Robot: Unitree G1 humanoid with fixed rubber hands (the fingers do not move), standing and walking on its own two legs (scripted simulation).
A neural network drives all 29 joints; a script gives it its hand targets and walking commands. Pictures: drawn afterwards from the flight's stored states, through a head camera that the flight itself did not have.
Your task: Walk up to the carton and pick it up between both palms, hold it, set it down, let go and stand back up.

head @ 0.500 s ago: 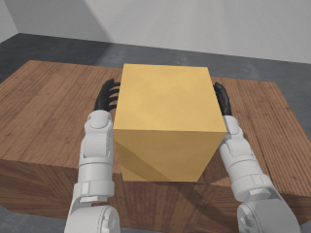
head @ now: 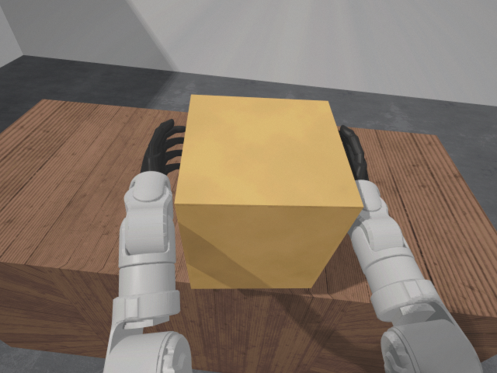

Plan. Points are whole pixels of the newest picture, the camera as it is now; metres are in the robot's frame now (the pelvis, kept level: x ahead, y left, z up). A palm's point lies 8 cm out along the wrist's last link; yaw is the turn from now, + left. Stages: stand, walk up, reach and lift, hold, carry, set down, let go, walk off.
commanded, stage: reach and lift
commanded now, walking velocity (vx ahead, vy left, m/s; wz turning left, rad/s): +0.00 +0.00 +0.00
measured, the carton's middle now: (256, 199) +0.35 +0.00 +0.12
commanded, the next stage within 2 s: hold in 0.82 s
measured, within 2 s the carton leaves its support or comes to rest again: neither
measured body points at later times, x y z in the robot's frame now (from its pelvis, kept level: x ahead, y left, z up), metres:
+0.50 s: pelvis -0.01 -0.01 +0.00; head -0.04 +0.02 +0.45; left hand +0.37 +0.14 +0.21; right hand +0.37 -0.16 +0.19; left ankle -0.01 +0.13 -0.75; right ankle +0.01 -0.14 -0.75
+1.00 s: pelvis -0.01 -0.01 +0.00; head -0.06 +0.02 +0.45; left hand +0.36 +0.16 +0.22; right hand +0.37 -0.15 +0.21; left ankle -0.01 +0.13 -0.75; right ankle +0.01 -0.14 -0.75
